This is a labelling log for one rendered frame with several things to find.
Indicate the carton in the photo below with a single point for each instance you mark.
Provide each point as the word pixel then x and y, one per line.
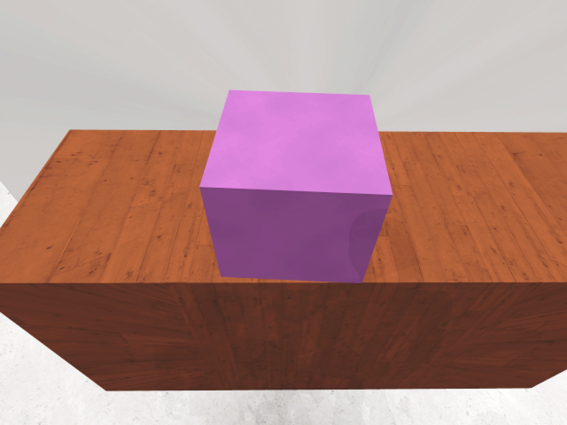
pixel 296 186

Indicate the pedestal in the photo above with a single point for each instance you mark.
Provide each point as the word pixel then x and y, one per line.
pixel 108 261

